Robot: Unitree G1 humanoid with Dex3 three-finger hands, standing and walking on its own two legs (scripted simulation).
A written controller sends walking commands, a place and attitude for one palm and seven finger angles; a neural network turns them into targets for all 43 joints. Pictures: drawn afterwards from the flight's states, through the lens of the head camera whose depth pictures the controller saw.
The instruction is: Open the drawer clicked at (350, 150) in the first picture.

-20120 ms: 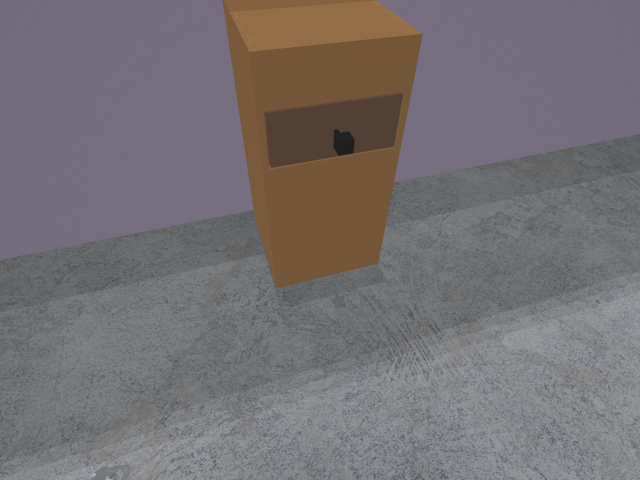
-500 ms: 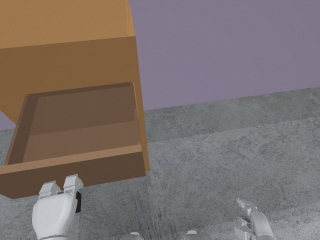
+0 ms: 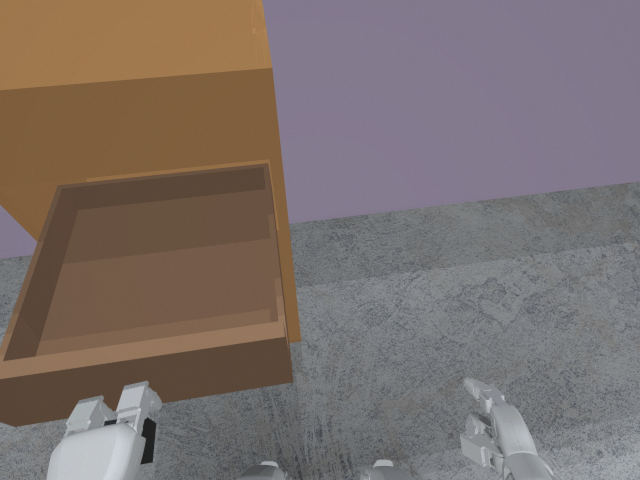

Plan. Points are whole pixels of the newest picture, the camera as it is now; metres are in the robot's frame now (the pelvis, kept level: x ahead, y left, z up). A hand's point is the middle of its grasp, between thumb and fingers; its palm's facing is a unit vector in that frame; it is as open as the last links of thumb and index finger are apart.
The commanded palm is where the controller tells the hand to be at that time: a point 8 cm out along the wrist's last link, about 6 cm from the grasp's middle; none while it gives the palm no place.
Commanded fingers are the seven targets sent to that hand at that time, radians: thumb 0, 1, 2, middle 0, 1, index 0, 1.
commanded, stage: pull the drawer open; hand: left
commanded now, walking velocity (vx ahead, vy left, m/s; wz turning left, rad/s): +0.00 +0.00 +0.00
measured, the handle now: (131, 422) +0.19 +0.25 -0.03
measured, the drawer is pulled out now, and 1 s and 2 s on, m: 0.30 0.30 0.30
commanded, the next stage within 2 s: open the thumb to release the handle in 0.56 s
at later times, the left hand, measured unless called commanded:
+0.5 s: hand (122, 476) +0.13 +0.24 -0.05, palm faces -0.11 -0.11 -0.99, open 8.3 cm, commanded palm +0.09 +0.25 +0.01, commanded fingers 0.00 0.90 0.90 -0.40 -1.35 -0.40 -1.35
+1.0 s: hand (122, 473) +0.14 +0.24 -0.04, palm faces -0.06 -0.08 -0.99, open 9.5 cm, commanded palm +0.11 +0.24 +0.01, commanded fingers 0.00 -0.36 0.36 -0.31 -1.22 -0.31 -1.22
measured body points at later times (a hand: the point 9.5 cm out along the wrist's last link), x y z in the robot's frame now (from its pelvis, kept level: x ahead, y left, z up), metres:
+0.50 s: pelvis +0.00 -0.01 -0.01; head +0.06 -0.02 +0.44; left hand +0.13 +0.25 +0.01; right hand +0.21 -0.23 -0.11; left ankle -0.02 +0.12 -0.66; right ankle +0.02 -0.09 -0.66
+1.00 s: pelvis -0.01 -0.01 -0.01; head +0.05 -0.03 +0.44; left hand +0.13 +0.24 +0.01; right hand +0.21 -0.22 -0.11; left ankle -0.02 +0.12 -0.66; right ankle +0.02 -0.09 -0.66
